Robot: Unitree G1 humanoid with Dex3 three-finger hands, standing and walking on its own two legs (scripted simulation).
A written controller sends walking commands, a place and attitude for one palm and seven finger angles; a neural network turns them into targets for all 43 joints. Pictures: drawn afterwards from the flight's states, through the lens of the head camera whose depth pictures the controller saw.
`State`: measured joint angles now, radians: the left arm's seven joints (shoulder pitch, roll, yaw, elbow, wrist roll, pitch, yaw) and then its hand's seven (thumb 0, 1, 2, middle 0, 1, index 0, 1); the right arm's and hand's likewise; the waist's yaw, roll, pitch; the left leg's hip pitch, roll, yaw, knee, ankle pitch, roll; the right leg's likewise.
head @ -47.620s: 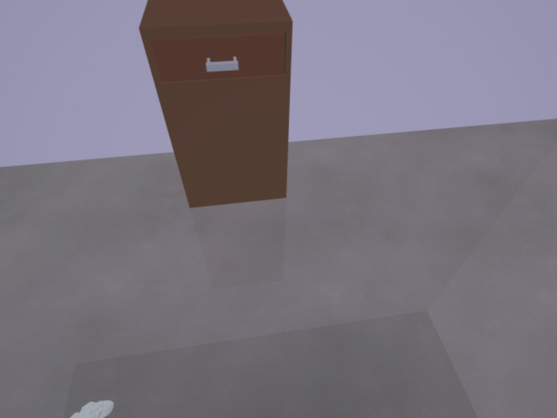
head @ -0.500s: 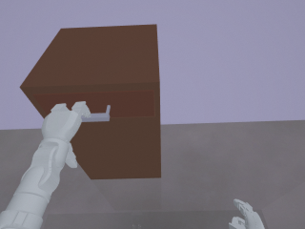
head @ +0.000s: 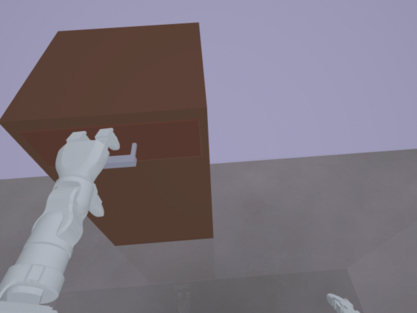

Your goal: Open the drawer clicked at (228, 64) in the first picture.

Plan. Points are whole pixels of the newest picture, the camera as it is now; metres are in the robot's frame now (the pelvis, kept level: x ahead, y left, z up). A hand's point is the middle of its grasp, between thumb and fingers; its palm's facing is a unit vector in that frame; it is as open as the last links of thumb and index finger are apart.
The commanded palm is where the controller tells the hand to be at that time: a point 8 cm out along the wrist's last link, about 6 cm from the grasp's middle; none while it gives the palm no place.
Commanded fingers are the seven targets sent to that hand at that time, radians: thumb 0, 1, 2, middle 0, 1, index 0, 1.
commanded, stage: move the hooked fingers above the handle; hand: left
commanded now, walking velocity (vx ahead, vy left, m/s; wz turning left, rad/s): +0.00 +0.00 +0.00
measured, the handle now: (116, 155) +0.48 +0.28 -0.03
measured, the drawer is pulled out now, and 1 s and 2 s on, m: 0.00 0.00 0.00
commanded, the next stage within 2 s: lower the fingers behind the handle in 1.32 s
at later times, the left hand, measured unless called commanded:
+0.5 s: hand (104, 158) +0.42 +0.26 +0.03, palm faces -0.02 -0.03 -1.00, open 13.9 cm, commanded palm +0.40 +0.27 +0.09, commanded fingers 0.00 -0.50 0.30 -0.30 -1.20 -0.30 -1.20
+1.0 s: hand (103, 155) +0.43 +0.27 +0.03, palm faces -0.02 -0.03 -1.00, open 13.8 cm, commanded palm +0.41 +0.27 +0.09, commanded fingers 0.00 -0.50 0.30 -0.30 -1.20 -0.30 -1.20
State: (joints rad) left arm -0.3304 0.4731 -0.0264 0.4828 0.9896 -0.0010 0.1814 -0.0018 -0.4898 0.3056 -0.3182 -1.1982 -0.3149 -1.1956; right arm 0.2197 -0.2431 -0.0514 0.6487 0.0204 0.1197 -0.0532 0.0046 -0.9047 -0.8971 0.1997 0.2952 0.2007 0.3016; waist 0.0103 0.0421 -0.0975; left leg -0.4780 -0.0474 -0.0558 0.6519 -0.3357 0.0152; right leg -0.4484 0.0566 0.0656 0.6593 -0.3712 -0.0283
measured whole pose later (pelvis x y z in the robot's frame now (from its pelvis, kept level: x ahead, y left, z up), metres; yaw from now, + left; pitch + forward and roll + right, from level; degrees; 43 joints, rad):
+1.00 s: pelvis -0.01 +0.01 -0.01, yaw -1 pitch +15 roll -1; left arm -0.63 0.53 0.02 0.91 1.06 -0.07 0.28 0.00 -0.49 0.31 -0.32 -1.20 -0.32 -1.20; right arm 0.34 -0.25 -0.06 0.68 0.01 0.14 -0.03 0.00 -0.90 -0.90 0.20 0.30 0.20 0.30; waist -0.07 0.04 -0.14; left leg -0.66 -0.04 -0.04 0.74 -0.35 0.03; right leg -0.61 0.07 0.07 0.71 -0.36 -0.01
